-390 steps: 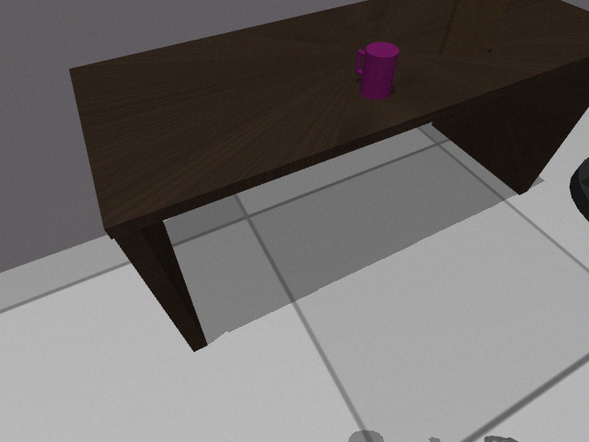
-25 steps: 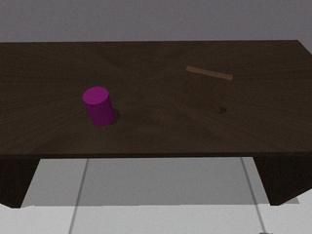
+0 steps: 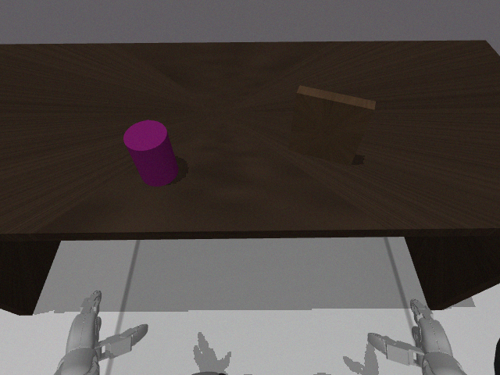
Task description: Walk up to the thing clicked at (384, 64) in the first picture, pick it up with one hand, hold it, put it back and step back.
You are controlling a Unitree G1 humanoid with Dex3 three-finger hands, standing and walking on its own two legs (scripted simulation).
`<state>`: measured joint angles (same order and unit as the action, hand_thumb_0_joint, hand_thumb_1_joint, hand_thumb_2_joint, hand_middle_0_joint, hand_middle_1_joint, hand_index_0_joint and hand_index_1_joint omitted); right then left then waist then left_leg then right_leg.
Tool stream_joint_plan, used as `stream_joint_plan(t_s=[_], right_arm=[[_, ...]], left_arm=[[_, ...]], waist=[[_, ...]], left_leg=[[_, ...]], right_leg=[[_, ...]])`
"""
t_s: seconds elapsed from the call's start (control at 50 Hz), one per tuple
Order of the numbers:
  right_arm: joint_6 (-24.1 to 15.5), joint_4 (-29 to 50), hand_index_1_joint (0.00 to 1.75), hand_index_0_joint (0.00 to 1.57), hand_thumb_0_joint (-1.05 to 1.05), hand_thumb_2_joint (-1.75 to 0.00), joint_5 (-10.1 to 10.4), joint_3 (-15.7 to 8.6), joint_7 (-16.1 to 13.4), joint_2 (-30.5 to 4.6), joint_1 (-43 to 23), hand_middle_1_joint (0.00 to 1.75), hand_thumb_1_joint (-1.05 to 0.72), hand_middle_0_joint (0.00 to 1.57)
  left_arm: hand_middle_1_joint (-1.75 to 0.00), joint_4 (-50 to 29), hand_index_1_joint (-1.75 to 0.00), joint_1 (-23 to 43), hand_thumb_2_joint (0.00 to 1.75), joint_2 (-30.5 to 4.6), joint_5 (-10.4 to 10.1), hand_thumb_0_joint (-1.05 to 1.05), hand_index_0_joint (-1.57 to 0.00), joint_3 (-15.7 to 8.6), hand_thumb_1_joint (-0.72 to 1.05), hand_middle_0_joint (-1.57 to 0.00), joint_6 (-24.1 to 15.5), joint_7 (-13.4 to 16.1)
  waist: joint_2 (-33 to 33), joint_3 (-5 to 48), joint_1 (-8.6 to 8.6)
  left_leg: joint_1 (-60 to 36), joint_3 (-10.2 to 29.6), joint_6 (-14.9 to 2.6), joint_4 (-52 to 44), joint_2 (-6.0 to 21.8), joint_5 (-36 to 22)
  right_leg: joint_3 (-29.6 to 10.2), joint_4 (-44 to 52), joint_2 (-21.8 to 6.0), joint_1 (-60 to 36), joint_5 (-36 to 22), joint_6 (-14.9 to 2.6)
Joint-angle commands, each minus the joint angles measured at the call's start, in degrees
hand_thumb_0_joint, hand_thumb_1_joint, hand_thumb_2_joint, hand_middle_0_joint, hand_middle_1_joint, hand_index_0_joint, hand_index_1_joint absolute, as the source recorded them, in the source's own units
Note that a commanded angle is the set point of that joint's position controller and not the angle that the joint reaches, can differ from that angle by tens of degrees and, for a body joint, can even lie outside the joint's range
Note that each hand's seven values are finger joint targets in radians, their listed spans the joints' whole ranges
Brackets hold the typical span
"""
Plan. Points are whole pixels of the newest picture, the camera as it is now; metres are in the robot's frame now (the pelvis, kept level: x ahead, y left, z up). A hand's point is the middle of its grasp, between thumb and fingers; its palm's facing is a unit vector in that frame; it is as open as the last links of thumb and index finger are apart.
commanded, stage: rise first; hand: left
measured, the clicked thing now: (152, 148) +0.51 +0.22 +0.02
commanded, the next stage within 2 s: go down in 1.48 s
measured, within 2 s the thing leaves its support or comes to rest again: neither
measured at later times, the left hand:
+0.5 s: hand (88, 306) +0.20 +0.26 +0.01, palm faces +0.31 -0.88 -0.37, open 17.4 cm
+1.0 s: hand (61, 303) +0.19 +0.25 +0.09, palm faces +0.35 -0.84 -0.42, open 17.6 cm
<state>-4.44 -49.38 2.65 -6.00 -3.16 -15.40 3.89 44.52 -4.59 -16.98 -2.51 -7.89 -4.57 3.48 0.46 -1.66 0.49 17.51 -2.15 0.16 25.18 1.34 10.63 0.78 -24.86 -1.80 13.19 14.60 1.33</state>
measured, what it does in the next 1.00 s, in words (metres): stands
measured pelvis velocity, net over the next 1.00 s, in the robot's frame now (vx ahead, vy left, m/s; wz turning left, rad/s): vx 0.01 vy -0.01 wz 0.02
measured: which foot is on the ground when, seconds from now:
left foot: down 0.00-1.00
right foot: down 0.00-1.00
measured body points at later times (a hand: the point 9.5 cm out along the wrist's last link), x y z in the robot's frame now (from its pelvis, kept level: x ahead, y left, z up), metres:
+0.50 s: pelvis +0.02 -0.01 +0.00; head +0.02 -0.02 +0.45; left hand +0.18 +0.30 +0.03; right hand +0.18 -0.27 -0.09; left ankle +0.02 +0.12 -0.74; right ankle -0.02 -0.13 -0.74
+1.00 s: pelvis +0.01 -0.01 +0.00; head +0.00 -0.03 +0.45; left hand +0.16 +0.30 +0.11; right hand +0.18 -0.28 -0.09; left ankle +0.02 +0.12 -0.74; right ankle -0.02 -0.13 -0.74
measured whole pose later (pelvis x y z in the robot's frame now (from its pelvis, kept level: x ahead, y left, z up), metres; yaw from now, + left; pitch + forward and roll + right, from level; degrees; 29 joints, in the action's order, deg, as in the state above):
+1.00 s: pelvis +0.01 -0.01 +0.00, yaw +1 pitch -4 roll +0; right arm -4.1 -38.5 1.2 -8.0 -3.1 -13.5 12.2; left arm -6.1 -26.0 -18.7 -2.7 -16.2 -11.2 1.8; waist -2.5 -2.6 3.0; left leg 7.6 -0.8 1.1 21.0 1.3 9.9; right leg 2.3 -21.9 -1.6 3.2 15.1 0.4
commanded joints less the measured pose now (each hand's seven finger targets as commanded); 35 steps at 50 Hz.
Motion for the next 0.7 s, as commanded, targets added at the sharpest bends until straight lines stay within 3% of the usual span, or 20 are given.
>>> stream_joint_plan(t_s=[0.0,0.08,0.1,0.12,0.14,0.16,0.2,0.24,0.26,0.3,0.32,0.4,0.44,0.46,0.52,0.56,0.58,0.6,0.64,0.68], right_arm=[[-0.55,11.29,0.05,0.05,0.00,-0.09,-0.05,-2.06,-0.62,-8.76,0.62,0.05,0.21,0.05],[-0.85,17.06,0.05,0.05,0.00,-0.05,-0.05,-0.35,-1.02,-6.31,0.65,0.05,0.39,0.05],[-1.10,19.55,0.05,0.05,0.00,-0.04,-0.13,-0.22,-1.22,-6.36,0.95,0.05,0.42,0.05],[-1.25,21.23,0.05,0.05,0.00,-0.03,-0.35,-2.05,-1.69,-9.56,1.04,0.05,0.47,0.05],[-1.42,22.92,0.05,0.05,0.00,-0.02,-0.33,-0.88,-1.74,-7.45,2.45,0.05,0.50,0.05],[-1.48,23.27,0.05,0.05,0.00,-0.01,-0.41,-1.05,-1.83,-7.67,4.26,0.05,0.53,0.05],[-1.53,23.60,0.05,0.05,0.00,-0.01,-0.52,-0.23,-1.77,-5.93,5.74,0.05,0.53,0.05],[-1.88,25.44,0.05,0.05,0.00,-0.01,-0.84,-1.89,-1.90,-8.51,3.58,0.05,0.54,0.05],[-1.65,23.82,0.05,0.05,0.00,-0.01,-0.99,-2.81,-1.93,-8.63,6.65,0.05,0.56,0.05],[-1.43,23.36,0.05,0.05,0.00,-0.01,-0.81,-2.25,-1.50,-6.95,9.91,0.05,0.55,0.05],[-1.29,22.49,0.05,0.05,0.00,-0.01,-0.79,-2.22,-1.38,-6.57,10.81,0.05,0.56,0.05],[-1.27,21.54,0.05,0.05,0.00,0.00,-0.92,-2.80,-0.58,-6.51,6.11,0.05,0.57,0.05],[-1.07,19.82,0.05,0.05,0.00,0.00,-0.86,-0.75,-0.09,-3.58,5.40,0.05,0.56,0.05],[-1.30,21.38,0.05,0.05,0.00,0.00,-1.03,-3.29,-0.35,-6.76,4.43,0.05,0.56,0.05],[-1.38,21.69,0.05,0.05,0.00,-0.01,-1.32,-1.95,-0.25,-5.36,3.90,0.05,0.56,0.05],[-1.38,21.36,0.05,0.05,0.00,-0.01,-1.56,-5.07,-0.84,-9.18,3.47,0.05,0.55,0.05],[-1.35,19.95,0.05,0.05,0.00,-0.01,-1.65,-4.63,-0.80,-8.28,4.55,0.05,0.55,0.05],[-1.18,17.30,0.05,0.05,0.00,-0.01,-1.72,-2.76,-0.44,-5.14,5.25,0.05,0.55,0.05],[-1.58,19.40,0.05,0.05,0.00,-0.01,-1.66,-4.60,-0.64,-7.40,2.58,0.05,0.54,0.05],[-1.60,18.46,0.05,0.05,0.00,-0.01,-1.73,-3.81,-0.60,-6.34,4.35,0.05,0.54,0.05]], left_arm=[[-0.05,-12.73,-0.04,-3.32,0.08,-10.65,-0.06,0.00,-0.06,-3.98,-0.22,-0.05,-0.95,1.61],[-0.04,-22.03,-0.05,-3.37,0.04,-9.47,-0.08,0.00,-0.04,-3.29,-0.42,-0.05,-1.64,2.10],[-0.04,-25.37,-0.06,-2.15,0.04,-10.34,0.04,0.00,-0.04,-3.81,-0.48,-0.05,-1.98,2.34],[-0.04,-26.29,-0.05,-2.94,0.03,-12.58,0.01,0.00,-0.04,-5.94,-0.50,-0.05,-2.08,2.76],[-0.04,-28.74,-0.05,-3.36,0.02,-11.98,0.16,0.00,-0.03,-5.68,-0.53,-0.05,-2.20,2.78],[-0.04,-30.52,-0.05,-3.86,0.02,-11.94,0.15,0.00,-0.03,-5.77,-0.54,-0.04,-2.35,2.80],[-0.04,-33.68,-0.05,-6.50,0.02,-10.97,0.15,0.00,-0.03,-6.10,-0.55,-0.04,-2.41,2.82],[-0.04,-36.78,-0.05,-7.60,0.02,-12.16,-0.02,0.00,-0.03,-7.75,-0.55,-0.04,-2.46,2.90],[-0.03,-37.46,-0.05,-9.30,0.01,-12.67,-0.02,0.00,-0.03,-8.90,-0.54,-0.04,-2.39,2.88],[-0.04,-40.54,-0.05,-12.23,0.01,-10.26,-0.23,0.00,-0.03,-7.14,-0.54,-0.04,-2.45,2.16],[-0.03,-41.93,-0.04,-12.97,0.01,-10.70,-0.34,0.00,-0.03,-7.96,-0.54,-0.04,-2.48,2.05],[-0.03,-46.72,-0.04,-12.83,0.01,-10.88,-0.70,0.00,-0.03,-9.40,-0.53,-0.04,-3.20,1.13],[-0.03,-49.78,-0.04,-13.58,0.01,-10.52,-0.70,0.00,-0.03,-9.05,-0.54,-0.04,-3.84,0.80],[-0.03,-49.36,-0.04,-15.03,0.01,-11.20,-0.70,0.00,-0.03,-10.00,-0.54,-0.04,-3.96,0.77],[-0.04,-53.49,-0.05,-14.66,0.01,-10.61,-0.53,0.00,-0.03,-9.69,-0.54,-0.04,-5.18,0.47],[-0.04,-54.37,-0.05,-14.48,0.01,-12.98,-0.54,0.00,-0.03,-12.13,-0.56,-0.04,-5.56,0.63],[-0.04,-54.92,-0.05,-14.86,0.01,-13.82,-0.59,0.00,-0.03,-13.62,-0.56,-0.04,-5.84,0.63],[-0.04,-55.58,-0.05,-16.10,0.01,-12.10,-0.40,0.00,-0.03,-12.08,-0.55,-0.04,-6.08,0.30],[-0.04,-56.45,-0.05,-17.40,0.02,-11.41,-0.41,0.00,-0.04,-11.58,-0.56,-0.05,-6.61,0.24],[-0.04,-57.61,-0.05,-16.66,0.01,-12.81,-0.42,0.00,-0.04,-13.21,-0.56,-0.05,-7.32,0.19]], waist=[[-2.37,11.45,1.20],[-2.88,9.67,1.47],[-2.78,10.81,1.10],[-1.83,10.95,0.99],[-1.69,10.50,1.24],[-2.18,10.03,0.72],[-2.80,8.48,1.46],[-2.31,8.90,1.54],[-2.56,7.88,1.34],[-2.58,6.27,0.64],[-2.56,5.10,0.89],[-2.01,3.97,1.73],[-3.32,3.51,2.52],[-1.25,4.44,1.99],[-1.32,5.04,2.25],[-1.45,5.06,1.75],[-1.42,4.35,2.50],[-2.64,3.73,2.88],[-1.75,5.05,2.65],[-0.64,4.29,2.28]], left_leg=[[-9.77,-1.17,0.07,-3.06,-0.93,-12.05],[-10.03,-1.28,-0.11,-4.41,-0.77,-8.73],[-10.93,-1.27,-0.27,-4.24,-0.70,-9.39],[-11.39,-1.25,-0.28,-4.16,-0.71,-10.37],[-11.43,-1.32,-0.36,-4.16,-0.73,-10.79],[-12.09,-1.40,-0.42,-4.10,-0.79,-11.51],[-11.99,-1.43,-0.39,-4.22,-0.88,-12.24],[-12.81,-1.35,-0.32,-4.34,-0.71,-12.61],[-12.77,-1.50,-0.42,-4.33,-0.82,-13.05],[-13.52,-1.78,-0.48,-4.52,-0.89,-13.51],[-13.23,-1.79,-0.57,-4.66,-1.01,-13.12],[-13.01,-1.30,-0.45,-5.39,-0.54,-12.15],[-12.63,-1.30,-0.50,-5.30,-0.78,-12.06],[-13.21,-1.30,-0.65,-4.96,-0.75,-12.40],[-13.94,-1.24,-0.76,-4.86,-0.84,-13.07],[-14.59,-1.40,-0.74,-5.00,-1.04,-12.19],[-13.93,-1.25,-0.77,-5.05,-1.01,-11.48],[-13.67,-1.32,-0.78,-5.06,-1.14,-11.35],[-14.38,-1.05,-0.76,-5.29,-0.97,-12.11],[-14.15,-1.02,-1.05,-5.10,-1.07,-11.41]], right_leg=[[1.78,3.76,1.75,-2.78,-13.24,-1.68],[1.65,4.67,1.70,-3.04,-10.04,-1.92],[1.60,4.73,1.61,-3.83,-10.75,-1.85],[1.59,4.73,1.72,-4.24,-11.71,-1.72],[1.57,4.87,1.65,-4.92,-12.31,-1.68],[1.53,4.83,1.49,-4.90,-13.26,-1.68],[1.73,4.84,1.40,-5.36,-13.97,-1.74],[1.76,5.03,1.62,-6.36,-14.00,-1.73],[1.74,5.14,1.45,-6.19,-14.84,-1.67],[2.00,5.56,1.54,-5.65,-15.48,-1.51],[2.09,5.83,1.43,-5.24,-15.27,-1.46],[2.49,5.84,1.76,-5.67,-13.60,-1.68],[2.49,6.01,1.38,-5.49,-13.49,-1.67],[2.40,6.02,1.39,-6.11,-13.90,-1.43],[2.47,6.12,1.37,-6.90,-14.55,-1.32],[2.19,6.43,1.16,-6.32,-13.91,-1.19],[2.44,6.56,1.20,-6.46,-12.91,-1.29],[2.43,6.47,1.07,-6.48,-12.87,-1.32],[2.47,6.13,1.22,-6.73,-13.54,-1.35],[2.62,6.57,1.13,-6.61,-13.06,-1.07]])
